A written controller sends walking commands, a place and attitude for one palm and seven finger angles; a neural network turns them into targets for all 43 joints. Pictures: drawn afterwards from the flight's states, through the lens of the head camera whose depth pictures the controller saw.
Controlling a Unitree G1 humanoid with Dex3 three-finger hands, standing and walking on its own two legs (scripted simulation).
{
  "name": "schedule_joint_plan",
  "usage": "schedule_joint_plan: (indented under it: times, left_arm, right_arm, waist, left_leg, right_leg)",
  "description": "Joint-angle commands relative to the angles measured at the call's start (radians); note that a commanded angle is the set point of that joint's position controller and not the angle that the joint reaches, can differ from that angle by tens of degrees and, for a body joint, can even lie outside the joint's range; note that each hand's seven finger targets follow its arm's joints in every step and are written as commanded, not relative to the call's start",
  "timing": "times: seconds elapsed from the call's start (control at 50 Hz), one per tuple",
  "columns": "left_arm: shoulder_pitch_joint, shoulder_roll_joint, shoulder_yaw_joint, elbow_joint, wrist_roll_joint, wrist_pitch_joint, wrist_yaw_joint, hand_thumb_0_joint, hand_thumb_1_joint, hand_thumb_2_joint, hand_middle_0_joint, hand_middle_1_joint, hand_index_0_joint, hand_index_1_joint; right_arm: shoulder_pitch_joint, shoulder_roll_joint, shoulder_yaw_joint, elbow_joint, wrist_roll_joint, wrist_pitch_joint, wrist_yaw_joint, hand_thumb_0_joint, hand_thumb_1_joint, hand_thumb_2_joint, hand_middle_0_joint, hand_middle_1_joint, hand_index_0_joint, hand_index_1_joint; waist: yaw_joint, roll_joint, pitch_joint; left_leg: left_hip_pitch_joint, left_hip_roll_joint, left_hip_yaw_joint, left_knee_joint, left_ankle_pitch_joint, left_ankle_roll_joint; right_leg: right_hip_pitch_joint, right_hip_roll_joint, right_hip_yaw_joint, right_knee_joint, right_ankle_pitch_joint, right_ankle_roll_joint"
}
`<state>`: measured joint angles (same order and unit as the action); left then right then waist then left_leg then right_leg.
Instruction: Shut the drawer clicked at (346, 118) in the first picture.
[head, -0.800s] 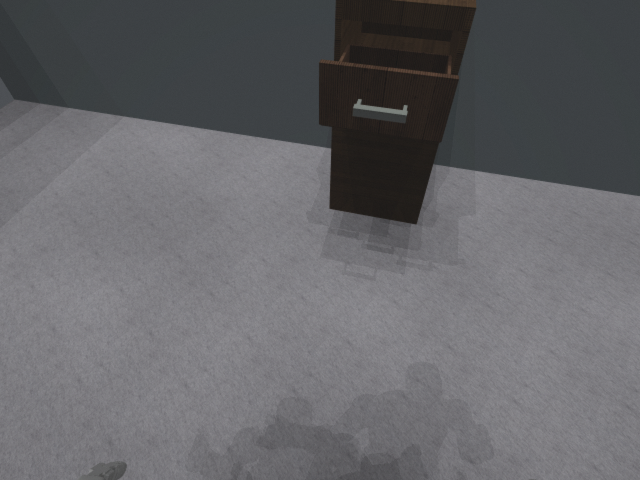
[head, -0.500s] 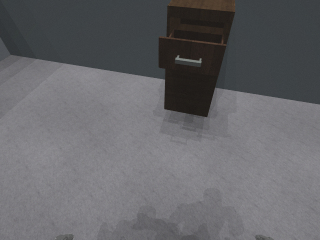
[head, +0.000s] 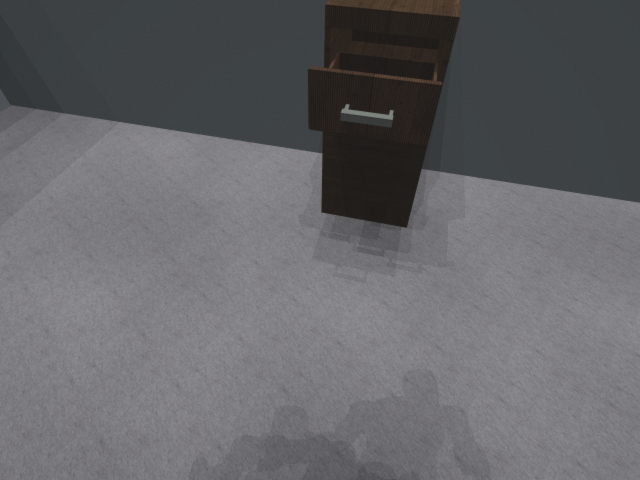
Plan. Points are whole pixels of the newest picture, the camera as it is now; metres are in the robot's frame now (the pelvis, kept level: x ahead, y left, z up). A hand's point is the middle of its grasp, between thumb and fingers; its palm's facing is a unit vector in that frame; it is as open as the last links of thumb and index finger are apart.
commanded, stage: stand and wait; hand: left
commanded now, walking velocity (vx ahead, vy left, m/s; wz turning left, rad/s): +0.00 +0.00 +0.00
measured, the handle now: (367, 114) +1.01 -0.07 -0.06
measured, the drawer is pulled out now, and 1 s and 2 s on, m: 0.30 0.30 0.30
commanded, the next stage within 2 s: look at it before walking up in 0.08 s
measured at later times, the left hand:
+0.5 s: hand out of the picture +0.07 +0.25 -0.16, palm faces -0.03 -0.95 -0.32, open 7.4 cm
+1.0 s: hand out of the picture +0.05 +0.21 -0.18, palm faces -0.08 -0.97 -0.24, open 7.4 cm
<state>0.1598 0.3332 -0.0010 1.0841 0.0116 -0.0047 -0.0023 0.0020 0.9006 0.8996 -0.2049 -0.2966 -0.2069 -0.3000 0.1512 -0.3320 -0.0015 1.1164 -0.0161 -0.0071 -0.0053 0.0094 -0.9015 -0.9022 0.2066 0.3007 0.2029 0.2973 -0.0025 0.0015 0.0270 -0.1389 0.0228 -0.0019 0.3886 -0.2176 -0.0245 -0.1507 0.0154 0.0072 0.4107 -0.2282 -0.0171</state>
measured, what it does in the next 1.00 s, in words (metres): stands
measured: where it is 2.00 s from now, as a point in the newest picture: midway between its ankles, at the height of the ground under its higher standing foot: (356, 436)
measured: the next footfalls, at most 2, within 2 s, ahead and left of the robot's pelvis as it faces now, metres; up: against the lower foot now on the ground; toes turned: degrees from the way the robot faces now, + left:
left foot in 1.58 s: +0.43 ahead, +0.03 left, +0.00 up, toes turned -15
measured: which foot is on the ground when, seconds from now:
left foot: down 0.00-1.00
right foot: down 0.00-1.00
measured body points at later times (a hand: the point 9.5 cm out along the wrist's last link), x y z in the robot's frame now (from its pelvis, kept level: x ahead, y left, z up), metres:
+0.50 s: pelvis +0.00 +0.01 +0.00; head +0.00 +0.01 +0.45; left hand +0.07 +0.30 -0.13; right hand +0.07 -0.29 -0.13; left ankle +0.00 +0.14 -0.74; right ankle +0.00 -0.11 -0.74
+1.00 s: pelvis +0.03 +0.00 -0.01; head +0.03 +0.00 +0.44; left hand +0.06 +0.26 -0.16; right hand +0.05 -0.26 -0.16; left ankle +0.00 +0.14 -0.74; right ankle +0.00 -0.10 -0.74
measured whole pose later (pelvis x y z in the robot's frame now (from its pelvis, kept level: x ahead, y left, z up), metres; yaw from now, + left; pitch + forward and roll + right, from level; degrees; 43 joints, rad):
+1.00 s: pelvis +0.03 +0.00 -0.01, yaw -7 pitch -1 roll +1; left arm 0.32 0.25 0.03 1.04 0.03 0.03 -0.03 0.00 0.90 0.90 -0.20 -0.30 -0.20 -0.30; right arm 0.24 -0.25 -0.03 1.05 -0.03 -0.02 0.00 0.01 -0.90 -0.90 0.21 0.30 0.20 0.30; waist 0.03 -0.01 0.00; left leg -0.14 0.05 0.11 0.51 -0.36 -0.02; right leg -0.27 0.02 0.04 0.68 -0.42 -0.03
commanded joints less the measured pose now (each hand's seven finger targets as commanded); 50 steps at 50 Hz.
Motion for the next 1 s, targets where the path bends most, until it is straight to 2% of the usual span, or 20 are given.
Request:
schedule_joint_plan:
  times: [0.0, 0.16, 0.52, 0.72, 0.74, 0.76, 0.78, 0.82, 0.86, 0.88, 0.9, 0.92, 0.94, 0.96, 0.98]
  left_arm:
    - [-0.048, 0.209, 0.038, -0.062, -0.003, -0.024, 0.015, 0.0, 0.9, 0.9, -0.2, -0.3, -0.2, -0.3]
    - [-0.049, 0.204, 0.038, -0.063, -0.002, -0.023, 0.013, 0.0, 0.9, 0.9, -0.2, -0.3, -0.2, -0.3]
    - [-0.035, 0.201, 0.038, -0.055, -0.001, -0.025, 0.014, 0.0, 0.9, 0.9, -0.2, -0.3, -0.2, -0.3]
    - [-0.036, 0.203, 0.036, -0.051, -0.001, -0.025, 0.015, 0.0, 0.9, 0.9, -0.2, -0.3, -0.2, -0.3]
    - [0.001, 0.135, 0.024, -0.036, -0.002, -0.016, 0.017, 0.0, 0.9, 0.9, -0.2, -0.3, -0.2, -0.3]
    - [0.032, 0.093, 0.016, -0.025, -0.001, -0.004, 0.016, 0.0, 0.9, 0.9, -0.2, -0.3, -0.2, -0.3]
    - [0.051, 0.088, 0.018, -0.026, 0.003, 0.005, 0.012, 0.0, 0.9, 0.9, -0.2, -0.3, -0.2, -0.3]
    - [0.066, 0.096, 0.032, -0.05, 0.009, 0.016, -0.001, 0.0, 0.9, 0.9, -0.2, -0.3, -0.2, -0.3]
    - [0.084, 0.089, 0.045, -0.084, 0.011, 0.017, -0.011, 0.0, 0.9, 0.9, -0.2, -0.3, -0.2, -0.3]
    - [0.091, 0.083, 0.049, -0.1, 0.011, 0.014, -0.015, 0.0, 0.9, 0.9, -0.2, -0.3, -0.2, -0.3]
    - [0.094, 0.059, 0.052, -0.118, 0.012, 0.009, -0.019, 0.0, 0.9, 0.9, -0.2, -0.3, -0.2, -0.3]
    - [0.085, 0.034, 0.053, -0.134, 0.01, 0.002, -0.024, 0.0, 0.9, 0.9, -0.2, -0.3, -0.2, -0.3]
    - [0.05, 0.013, 0.056, -0.159, 0.01, -0.004, -0.027, 0.0, 0.9, 0.9, -0.2, -0.3, -0.2, -0.3]
    - [0.026, 0.004, 0.061, -0.177, 0.011, -0.008, -0.031, 0.0, 0.9, 0.9, -0.2, -0.3, -0.2, -0.3]
    - [0.015, -0.001, 0.065, -0.186, 0.01, -0.013, -0.035, 0.0, 0.9, 0.9, -0.2, -0.3, -0.2, -0.3]
  right_arm:
    - [-0.05, -0.191, -0.034, -0.063, 0.005, -0.025, -0.011, 0.0, -0.9, -0.9, 0.2, 0.3, 0.2, 0.3]
    - [-0.053, -0.191, -0.033, -0.061, 0.004, -0.028, -0.009, 0.0, -0.9, -0.9, 0.2, 0.3, 0.2, 0.3]
    - [-0.057, -0.194, -0.034, -0.06, 0.008, -0.032, -0.012, 0.0, -0.9, -0.9, 0.2, 0.3, 0.2, 0.3]
    - [-0.065, -0.194, -0.034, -0.057, 0.008, -0.029, -0.012, 0.0, -0.9, -0.9, 0.2, 0.3, 0.2, 0.3]
    - [-0.036, -0.128, -0.018, -0.043, 0.004, -0.023, -0.01, 0.0, -0.9, -0.9, 0.2, 0.3, 0.2, 0.3]
    - [-0.001, -0.085, -0.01, -0.035, 0.0, -0.015, -0.007, 0.0, -0.9, -0.9, 0.2, 0.3, 0.2, 0.3]
    - [0.03, -0.076, -0.013, -0.032, -0.002, -0.01, -0.007, 0.0, -0.9, -0.9, 0.2, 0.3, 0.2, 0.3]
    - [0.042, -0.094, -0.027, -0.05, -0.007, -0.005, -0.005, 0.0, -0.9, -0.9, 0.2, 0.3, 0.2, 0.3]
    - [0.063, -0.111, -0.044, -0.077, -0.008, -0.007, -0.006, 0.0, -0.9, -0.9, 0.2, 0.3, 0.2, 0.3]
    - [0.085, -0.12, -0.054, -0.086, -0.007, -0.009, -0.007, 0.0, -0.9, -0.9, 0.2, 0.3, 0.2, 0.3]
    - [0.108, -0.134, -0.063, -0.095, -0.006, -0.015, -0.009, 0.0, -0.9, -0.9, 0.2, 0.3, 0.2, 0.3]
    - [0.134, -0.152, -0.074, -0.098, -0.005, -0.023, -0.011, 0.0, -0.9, -0.9, 0.2, 0.3, 0.2, 0.3]
    - [0.154, -0.152, -0.082, -0.101, -0.003, -0.033, -0.012, 0.0, -0.9, -0.9, 0.2, 0.3, 0.2, 0.3]
    - [0.162, -0.137, -0.084, -0.105, -0.006, -0.04, -0.012, 0.0, -0.9, -0.9, 0.2, 0.3, 0.2, 0.3]
    - [0.164, -0.12, -0.083, -0.105, -0.008, -0.044, -0.013, 0.0, -0.9, -0.9, 0.2, 0.3, 0.2, 0.3]
  waist:
    - [0.002, -0.018, -0.049]
    - [0.005, -0.004, -0.037]
    - [0.005, -0.006, -0.07]
    - [0.005, -0.003, -0.044]
    - [0.006, -0.006, -0.063]
    - [0.004, -0.012, -0.053]
    - [0.004, -0.013, -0.038]
    - [0.006, -0.003, 0.047]
    - [0.002, 0.023, 0.109]
    - [-0.003, 0.045, 0.11]
    - [-0.012, 0.089, 0.112]
    - [-0.021, 0.152, 0.104]
    - [-0.033, 0.188, 0.096]
    - [-0.038, 0.177, 0.101]
    - [-0.036, 0.146, 0.093]
  left_leg:
    - [-0.006, 0.089, -0.078, -0.057, 0.106, 0.04]
    - [-0.013, 0.091, -0.084, -0.07, 0.094, 0.042]
    - [0.023, 0.101, -0.085, -0.07, 0.173, 0.045]
    - [0.022, 0.1, -0.084, -0.082, 0.162, 0.043]
    - [0.036, 0.099, -0.064, -0.07, 0.121, 0.034]
    - [0.034, 0.093, -0.045, -0.052, 0.023, 0.026]
    - [0.021, 0.092, -0.039, -0.044, -0.087, 0.031]
    - [-0.043, 0.098, -0.041, -0.046, -0.283, 0.043]
    - [-0.062, 0.125, -0.069, -0.05, -0.378, 0.064]
    - [-0.041, 0.157, -0.105, -0.061, -0.413, 0.085]
    - [-0.006, 0.205, -0.156, -0.096, -0.438, 0.113]
    - [0.031, 0.278, -0.223, -0.139, -0.419, 0.15]
    - [0.078, 0.341, -0.24, -0.163, -0.319, 0.189]
    - [0.094, 0.36, -0.211, -0.156, -0.202, 0.205]
    - [0.102, 0.364, -0.171, -0.129, -0.088, 0.205]
  right_leg:
    - [-0.014, -0.133, 0.123, -0.089, 0.101, -0.024]
    - [-0.024, -0.13, 0.122, -0.093, 0.075, -0.02]
    - [0.008, -0.132, 0.106, -0.08, 0.179, -0.015]
    - [0.001, -0.133, 0.109, -0.093, 0.173, -0.014]
    - [0.001, -0.129, 0.111, -0.091, 0.127, -0.008]
    - [-0.022, -0.118, 0.121, -0.081, 0.016, -0.007]
    - [-0.05, -0.106, 0.133, -0.073, -0.1, -0.015]
    - [-0.134, -0.081, 0.159, -0.058, -0.276, -0.03]
    - [-0.223, -0.049, 0.164, 0.003, -0.326, -0.043]
    - [-0.267, -0.027, 0.147, 0.061, -0.33, -0.044]
    - [-0.324, 0.003, 0.112, 0.152, -0.303, -0.039]
    - [-0.368, 0.028, 0.039, 0.275, -0.232, -0.026]
    - [-0.417, 0.001, -0.014, 0.364, -0.236, -0.012]
    - [-0.44, -0.037, -0.019, 0.394, -0.269, -0.006]
    - [-0.43, -0.058, -0.026, 0.38, -0.279, -0.005]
